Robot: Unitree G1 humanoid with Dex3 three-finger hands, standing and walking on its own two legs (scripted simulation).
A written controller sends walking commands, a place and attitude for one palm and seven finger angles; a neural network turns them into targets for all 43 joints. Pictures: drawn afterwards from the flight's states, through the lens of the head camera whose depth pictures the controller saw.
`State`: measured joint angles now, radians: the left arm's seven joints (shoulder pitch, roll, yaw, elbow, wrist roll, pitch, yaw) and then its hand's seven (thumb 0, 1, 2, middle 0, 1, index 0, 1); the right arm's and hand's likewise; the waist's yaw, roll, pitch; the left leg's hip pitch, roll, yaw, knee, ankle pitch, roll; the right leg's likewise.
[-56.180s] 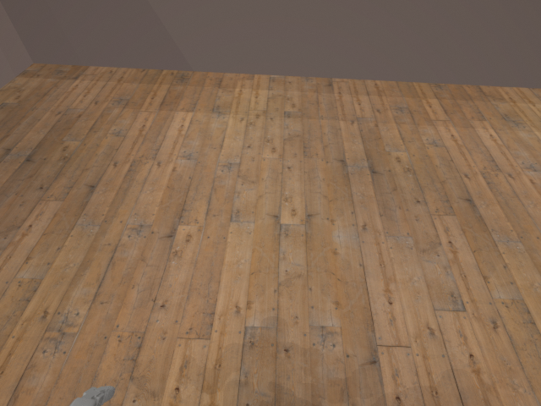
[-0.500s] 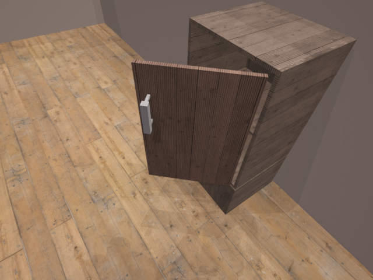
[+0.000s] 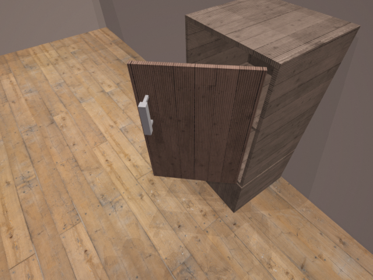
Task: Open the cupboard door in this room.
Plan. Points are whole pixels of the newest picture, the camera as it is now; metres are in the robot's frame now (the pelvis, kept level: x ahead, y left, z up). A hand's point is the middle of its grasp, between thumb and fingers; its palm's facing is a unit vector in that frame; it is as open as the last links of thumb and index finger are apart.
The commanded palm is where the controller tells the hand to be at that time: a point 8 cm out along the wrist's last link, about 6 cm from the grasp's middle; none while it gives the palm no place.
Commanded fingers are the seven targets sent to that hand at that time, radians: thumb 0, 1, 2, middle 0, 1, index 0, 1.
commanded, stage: look again from close up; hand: left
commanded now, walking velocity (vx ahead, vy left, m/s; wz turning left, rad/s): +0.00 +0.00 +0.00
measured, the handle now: (147, 115) +0.61 +0.17 -0.03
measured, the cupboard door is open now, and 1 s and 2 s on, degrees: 47 47 47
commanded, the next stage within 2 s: shuffle to correct the standing spot in 0.16 s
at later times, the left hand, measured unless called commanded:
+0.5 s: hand out of the picture +0.01 +0.16 -0.18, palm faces -0.01 -0.99 -0.17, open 7.3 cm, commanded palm none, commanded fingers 0.00 0.90 0.90 -0.20 -0.30 -0.20 -0.30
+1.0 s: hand out of the picture +0.11 +0.17 -0.17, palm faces -0.07 -0.97 -0.25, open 7.3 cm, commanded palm none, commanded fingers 0.00 0.90 0.90 -0.20 -0.30 -0.20 -0.30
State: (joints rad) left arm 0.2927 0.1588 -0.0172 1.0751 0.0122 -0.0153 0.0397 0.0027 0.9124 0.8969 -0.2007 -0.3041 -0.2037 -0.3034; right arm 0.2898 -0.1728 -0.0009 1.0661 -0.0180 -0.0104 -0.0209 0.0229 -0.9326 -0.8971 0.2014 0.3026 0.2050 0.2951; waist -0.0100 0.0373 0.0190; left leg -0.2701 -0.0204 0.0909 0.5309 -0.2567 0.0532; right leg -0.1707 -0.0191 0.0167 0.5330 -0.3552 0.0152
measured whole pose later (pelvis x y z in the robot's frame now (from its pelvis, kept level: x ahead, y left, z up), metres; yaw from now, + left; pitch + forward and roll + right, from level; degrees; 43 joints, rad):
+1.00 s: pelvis +0.03 -0.02 +0.00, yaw -5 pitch +2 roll +1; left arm 0.22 0.19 0.02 0.99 0.02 0.00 0.05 0.00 0.91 0.90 -0.20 -0.30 -0.20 -0.30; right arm 0.21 -0.16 -0.04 1.05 -0.01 0.00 -0.04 0.01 -0.91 -0.90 0.20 0.30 0.20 0.30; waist -0.01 -0.02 0.04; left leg -0.26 0.03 0.16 0.56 -0.34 0.02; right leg -0.20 0.00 -0.01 0.57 -0.42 -0.02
